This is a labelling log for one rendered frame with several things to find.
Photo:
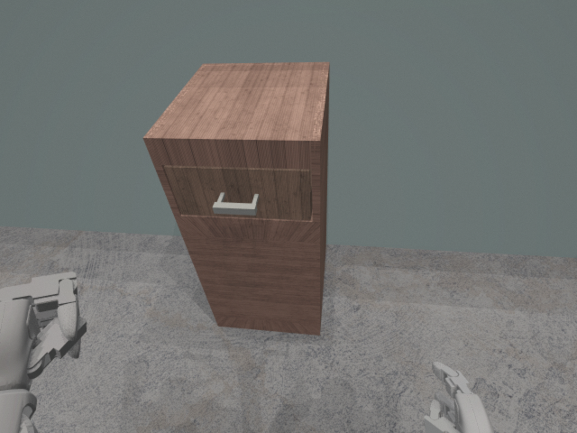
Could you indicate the drawer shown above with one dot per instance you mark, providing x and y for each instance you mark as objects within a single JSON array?
[{"x": 283, "y": 193}]

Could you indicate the cabinet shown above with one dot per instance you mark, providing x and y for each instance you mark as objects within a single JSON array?
[{"x": 257, "y": 273}]

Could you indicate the handle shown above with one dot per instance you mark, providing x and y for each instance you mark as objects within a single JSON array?
[{"x": 221, "y": 207}]

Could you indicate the right robot hand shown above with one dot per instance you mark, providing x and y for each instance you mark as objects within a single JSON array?
[{"x": 466, "y": 414}]

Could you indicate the left robot hand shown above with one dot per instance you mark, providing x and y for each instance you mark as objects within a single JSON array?
[{"x": 55, "y": 298}]

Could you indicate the left robot forearm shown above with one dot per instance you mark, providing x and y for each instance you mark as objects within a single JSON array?
[{"x": 16, "y": 409}]

